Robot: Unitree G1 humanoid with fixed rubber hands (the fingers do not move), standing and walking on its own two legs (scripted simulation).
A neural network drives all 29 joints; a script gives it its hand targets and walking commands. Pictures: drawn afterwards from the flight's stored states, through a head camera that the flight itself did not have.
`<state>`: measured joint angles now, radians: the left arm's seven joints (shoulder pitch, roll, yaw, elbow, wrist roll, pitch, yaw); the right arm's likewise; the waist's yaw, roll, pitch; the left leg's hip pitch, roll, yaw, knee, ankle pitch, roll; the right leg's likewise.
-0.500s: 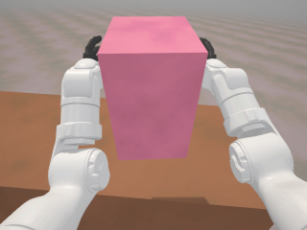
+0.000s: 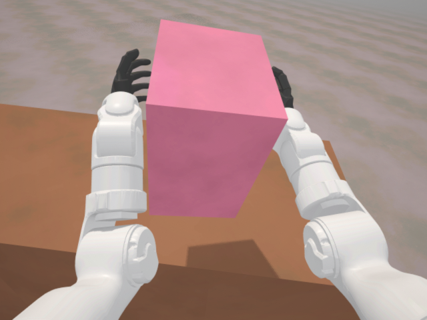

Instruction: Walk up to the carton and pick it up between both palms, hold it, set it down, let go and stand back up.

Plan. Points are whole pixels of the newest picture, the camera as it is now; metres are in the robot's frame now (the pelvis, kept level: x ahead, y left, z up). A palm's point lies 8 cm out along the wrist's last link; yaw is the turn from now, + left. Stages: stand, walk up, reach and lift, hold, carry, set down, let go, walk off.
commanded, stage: set down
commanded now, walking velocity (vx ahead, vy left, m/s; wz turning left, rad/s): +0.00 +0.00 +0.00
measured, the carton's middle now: (202, 130) +0.40 +0.00 +0.19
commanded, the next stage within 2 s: none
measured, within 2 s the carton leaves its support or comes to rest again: neither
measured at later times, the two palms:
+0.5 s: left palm (130, 115) +0.38 +0.13 +0.24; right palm (279, 121) +0.39 -0.14 +0.22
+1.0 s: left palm (143, 129) +0.38 +0.11 +0.21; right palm (284, 132) +0.39 -0.16 +0.19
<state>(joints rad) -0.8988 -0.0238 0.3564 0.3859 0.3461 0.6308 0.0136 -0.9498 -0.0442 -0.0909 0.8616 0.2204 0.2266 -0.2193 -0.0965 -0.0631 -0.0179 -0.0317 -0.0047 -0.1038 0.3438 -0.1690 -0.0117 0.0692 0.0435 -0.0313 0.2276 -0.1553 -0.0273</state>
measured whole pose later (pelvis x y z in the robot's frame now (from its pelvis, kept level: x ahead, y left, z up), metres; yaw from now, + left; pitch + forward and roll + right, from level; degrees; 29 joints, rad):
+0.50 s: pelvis +0.00 +0.00 +0.00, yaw -2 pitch -7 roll -1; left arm -0.80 -0.08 0.31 0.28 0.36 0.65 0.07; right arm -0.89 -0.06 -0.06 0.84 0.21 0.20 -0.17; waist -0.06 -0.06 -0.01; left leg -0.05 0.01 -0.07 0.32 -0.16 -0.02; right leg 0.03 0.05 -0.02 0.25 -0.16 -0.03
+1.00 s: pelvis -0.01 -0.02 +0.00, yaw -2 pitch -5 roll +0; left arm -0.76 -0.12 0.32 0.32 0.37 0.59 0.11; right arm -0.87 -0.05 -0.11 0.88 0.13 0.14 -0.13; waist -0.03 -0.05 -0.02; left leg -0.08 0.02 -0.05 0.30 -0.14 -0.03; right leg -0.03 0.05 -0.02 0.28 -0.16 -0.05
